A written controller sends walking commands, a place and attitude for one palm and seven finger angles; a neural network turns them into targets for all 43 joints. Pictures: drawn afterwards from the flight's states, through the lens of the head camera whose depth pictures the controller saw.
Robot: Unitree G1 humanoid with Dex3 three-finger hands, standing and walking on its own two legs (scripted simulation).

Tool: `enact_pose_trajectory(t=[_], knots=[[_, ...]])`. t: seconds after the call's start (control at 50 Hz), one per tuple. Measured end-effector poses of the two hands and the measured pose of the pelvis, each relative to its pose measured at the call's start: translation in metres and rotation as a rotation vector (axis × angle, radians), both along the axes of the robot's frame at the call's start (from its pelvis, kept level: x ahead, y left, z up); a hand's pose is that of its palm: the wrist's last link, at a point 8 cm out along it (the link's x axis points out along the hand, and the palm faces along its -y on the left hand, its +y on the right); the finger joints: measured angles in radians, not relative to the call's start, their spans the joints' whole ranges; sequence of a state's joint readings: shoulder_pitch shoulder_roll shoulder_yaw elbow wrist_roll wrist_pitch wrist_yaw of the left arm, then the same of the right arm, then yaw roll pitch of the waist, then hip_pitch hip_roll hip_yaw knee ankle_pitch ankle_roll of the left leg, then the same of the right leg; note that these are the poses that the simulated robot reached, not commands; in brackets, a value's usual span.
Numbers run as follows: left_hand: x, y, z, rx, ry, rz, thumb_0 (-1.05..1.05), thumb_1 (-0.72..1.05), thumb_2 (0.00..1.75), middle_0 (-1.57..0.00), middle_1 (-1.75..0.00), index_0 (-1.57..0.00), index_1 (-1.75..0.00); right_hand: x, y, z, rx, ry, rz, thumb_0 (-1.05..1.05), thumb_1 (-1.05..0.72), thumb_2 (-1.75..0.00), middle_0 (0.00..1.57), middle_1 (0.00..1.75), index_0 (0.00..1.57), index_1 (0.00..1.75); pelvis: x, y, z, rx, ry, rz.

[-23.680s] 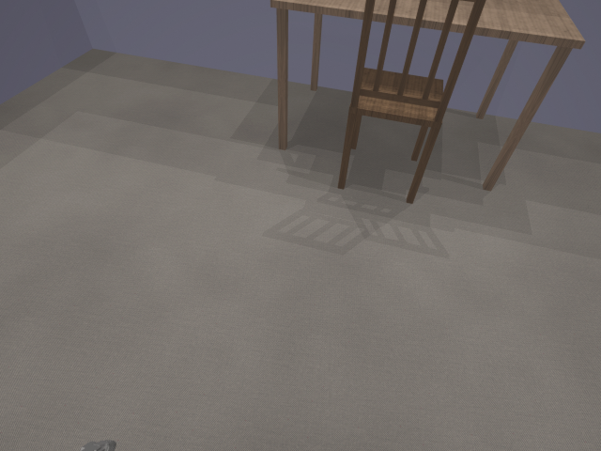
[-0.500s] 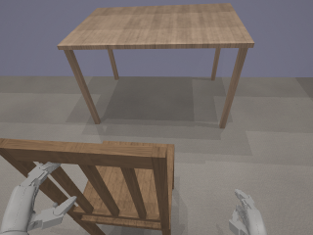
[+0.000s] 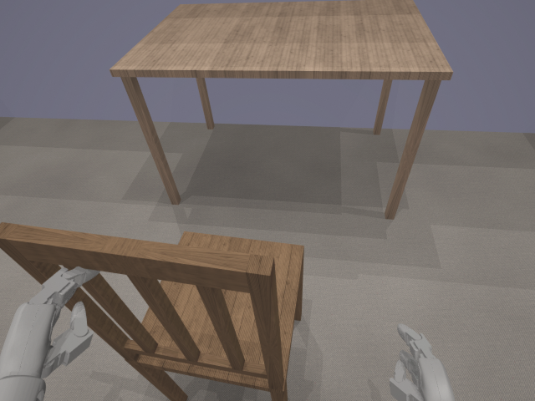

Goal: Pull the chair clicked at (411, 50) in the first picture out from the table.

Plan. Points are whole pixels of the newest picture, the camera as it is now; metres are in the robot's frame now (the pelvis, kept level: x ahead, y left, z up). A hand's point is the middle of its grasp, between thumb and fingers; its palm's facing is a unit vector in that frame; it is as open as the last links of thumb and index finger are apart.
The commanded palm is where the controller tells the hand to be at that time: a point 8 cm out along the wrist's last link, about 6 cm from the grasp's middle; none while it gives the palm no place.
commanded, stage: draw the hand back to the body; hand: left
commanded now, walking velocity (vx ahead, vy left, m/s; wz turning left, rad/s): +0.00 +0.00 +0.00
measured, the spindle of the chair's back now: (171, 321) +0.24 +0.22 -0.06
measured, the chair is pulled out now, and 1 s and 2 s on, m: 0.69 0.68 0.68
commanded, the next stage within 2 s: step back with the hand held close in 0.04 s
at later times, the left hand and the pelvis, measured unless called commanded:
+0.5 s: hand (75, 342) +0.15 +0.27 +0.09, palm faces +0.19 -0.80 -0.56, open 6.6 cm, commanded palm +0.10 +0.31 +0.18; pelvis -0.04 +0.01 +0.00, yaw -1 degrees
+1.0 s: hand out of the picture +0.12 +0.30 +0.15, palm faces +0.44 -0.77 -0.46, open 7.4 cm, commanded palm +0.05 +0.34 +0.18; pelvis -0.10 +0.04 -0.01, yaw +0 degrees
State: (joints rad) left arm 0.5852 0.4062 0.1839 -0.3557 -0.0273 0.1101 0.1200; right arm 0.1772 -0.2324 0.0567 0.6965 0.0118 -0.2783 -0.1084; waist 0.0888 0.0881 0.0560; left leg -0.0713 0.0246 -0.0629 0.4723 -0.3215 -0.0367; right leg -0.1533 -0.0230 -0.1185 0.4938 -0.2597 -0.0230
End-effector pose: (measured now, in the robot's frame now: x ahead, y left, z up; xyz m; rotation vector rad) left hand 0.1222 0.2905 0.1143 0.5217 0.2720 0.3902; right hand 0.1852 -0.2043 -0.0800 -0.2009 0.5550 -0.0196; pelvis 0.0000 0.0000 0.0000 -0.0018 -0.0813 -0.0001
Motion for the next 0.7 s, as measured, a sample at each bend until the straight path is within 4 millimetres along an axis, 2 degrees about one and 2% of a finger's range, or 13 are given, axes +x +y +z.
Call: enact_pose_trajectory(t=[0.18,0.28,0.42,0.58,0.62,0.7], knots=[[0.000,0.001,0.000,0.002,0.003,-0.008,0.02,0.89,0.90,-0.21,-0.30,-0.48,-0.39,0.000,0.003,0.001,0.004,-0.004,0.001,0.01,-0.90,-0.90,0.21,0.30,0.21,0.30,-0.002,0.001,0.000,0.000,-0.002,-0.001],[0.004,0.008,0.000,-0.015,-0.009,-0.022,0.02,0.89,0.90,-0.21,-0.30,-0.50,-0.39,-0.007,0.000,0.002,-0.002,0.047,-0.023,0.01,-0.90,-0.90,0.21,0.30,0.21,0.30,-0.013,0.001,0.001,0.000,0.011,-0.002],[0.002,0.010,0.002,0.015,0.018,-0.065,0.02,0.89,0.90,-0.21,-0.30,-0.44,-0.38,-0.029,-0.012,0.001,-0.032,0.111,-0.095,0.01,-0.90,-0.90,0.21,0.30,0.21,0.30,-0.033,0.007,0.002,0.009,0.039,-0.011],[-0.015,0.014,0.009,0.056,0.014,-0.132,0.02,0.89,0.90,-0.21,-0.30,-0.39,-0.36,-0.066,-0.015,-0.002,-0.059,0.158,-0.163,0.01,-0.90,-0.90,0.20,0.30,0.20,0.30,-0.052,0.012,-0.001,0.011,0.056,-0.010],[-0.021,0.015,0.019,0.071,-0.047,-0.133,0.02,0.89,0.90,-0.21,-0.30,-0.38,-0.36,-0.075,-0.014,-0.003,-0.068,0.166,-0.160,0.01,-0.90,-0.90,0.20,0.30,0.20,0.30,-0.057,0.013,-0.003,0.009,0.059,-0.006],[-0.033,0.017,0.067,0.158,-0.316,-0.123,0.02,0.89,0.90,-0.22,-0.30,-0.33,-0.35,-0.090,-0.010,-0.006,-0.080,0.178,-0.137,0.01,-0.90,-0.90,0.20,0.30,0.20,0.30,-0.066,0.013,-0.004,0.002,0.065,0.001]])
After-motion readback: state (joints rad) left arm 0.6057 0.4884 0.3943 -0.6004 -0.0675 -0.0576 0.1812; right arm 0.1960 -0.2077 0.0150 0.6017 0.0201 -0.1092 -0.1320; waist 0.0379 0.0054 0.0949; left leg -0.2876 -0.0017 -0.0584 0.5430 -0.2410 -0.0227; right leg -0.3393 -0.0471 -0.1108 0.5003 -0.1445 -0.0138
